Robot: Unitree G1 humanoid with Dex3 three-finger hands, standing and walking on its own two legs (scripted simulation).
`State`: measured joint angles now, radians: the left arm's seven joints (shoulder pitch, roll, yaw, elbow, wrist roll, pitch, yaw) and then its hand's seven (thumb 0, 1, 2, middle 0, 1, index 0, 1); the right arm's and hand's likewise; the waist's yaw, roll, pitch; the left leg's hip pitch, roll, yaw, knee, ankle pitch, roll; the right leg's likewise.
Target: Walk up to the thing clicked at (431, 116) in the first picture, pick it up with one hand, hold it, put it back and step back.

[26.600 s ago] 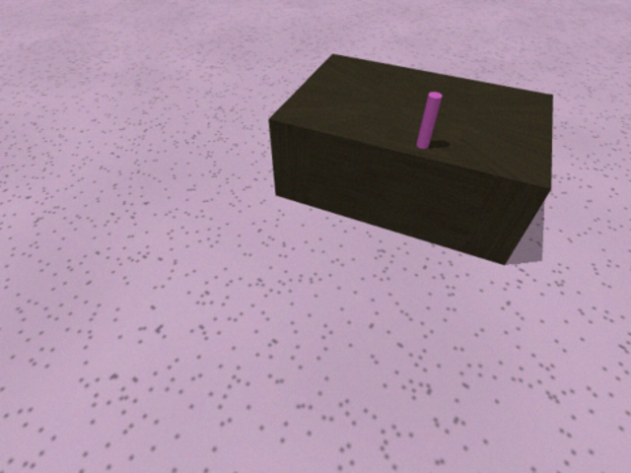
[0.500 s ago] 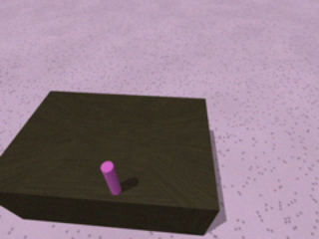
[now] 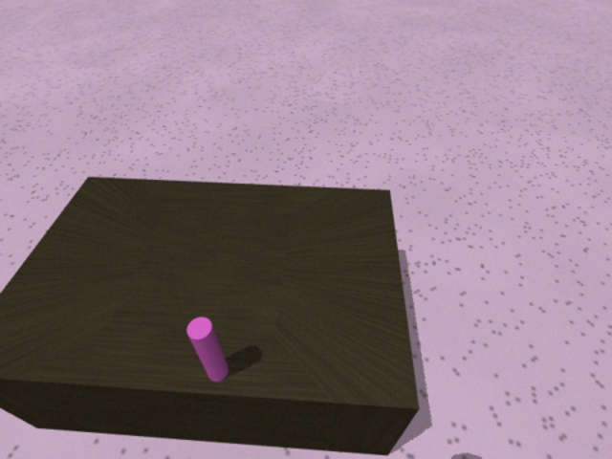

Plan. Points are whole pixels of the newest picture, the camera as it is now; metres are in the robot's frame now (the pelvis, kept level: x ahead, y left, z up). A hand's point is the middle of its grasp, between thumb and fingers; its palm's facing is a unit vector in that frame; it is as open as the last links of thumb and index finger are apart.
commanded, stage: stand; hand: left
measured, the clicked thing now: (209, 351) +0.39 +0.22 -0.26
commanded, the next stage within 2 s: step back in 0.90 s
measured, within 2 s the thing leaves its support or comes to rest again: neither
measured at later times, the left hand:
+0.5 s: hand out of the picture +0.07 +0.25 -0.16, palm faces -0.03 -0.94 -0.35, open 7.4 cm
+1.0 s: hand out of the picture +0.08 +0.25 -0.16, palm faces +0.00 -0.94 -0.35, open 7.4 cm
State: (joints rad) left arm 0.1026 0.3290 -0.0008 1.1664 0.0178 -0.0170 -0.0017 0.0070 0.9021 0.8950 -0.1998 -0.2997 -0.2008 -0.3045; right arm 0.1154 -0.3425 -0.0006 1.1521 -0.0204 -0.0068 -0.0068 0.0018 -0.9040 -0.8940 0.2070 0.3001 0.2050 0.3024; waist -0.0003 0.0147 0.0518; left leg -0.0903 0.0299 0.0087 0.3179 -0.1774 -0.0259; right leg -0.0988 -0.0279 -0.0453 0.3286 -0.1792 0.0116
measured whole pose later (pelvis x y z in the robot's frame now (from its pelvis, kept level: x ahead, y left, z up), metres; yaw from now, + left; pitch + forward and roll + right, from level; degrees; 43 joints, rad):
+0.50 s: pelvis +0.00 +0.00 +0.00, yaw +0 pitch -3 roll +0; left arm 0.11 0.34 0.00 1.15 0.02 -0.02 0.00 0.01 0.90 0.89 -0.20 -0.30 -0.20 -0.30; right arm 0.12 -0.34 0.00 1.15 -0.02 -0.01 0.00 0.00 -0.90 -0.89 0.21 0.30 0.21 0.30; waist 0.00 0.01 0.05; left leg -0.09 0.03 0.01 0.31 -0.17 -0.03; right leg -0.10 -0.02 -0.04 0.32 -0.18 0.01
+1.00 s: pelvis -0.01 +0.00 -0.01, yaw +0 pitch -2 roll -1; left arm 0.09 0.35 0.04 1.08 0.00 0.00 -0.01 0.01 0.90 0.89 -0.20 -0.30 -0.20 -0.30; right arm 0.09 -0.37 -0.02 1.09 0.00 0.02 0.01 0.00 -0.90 -0.89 0.21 0.30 0.21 0.30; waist -0.01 0.02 0.10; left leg -0.19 0.05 0.00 0.46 -0.22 -0.02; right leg -0.17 -0.01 -0.05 0.41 -0.20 0.00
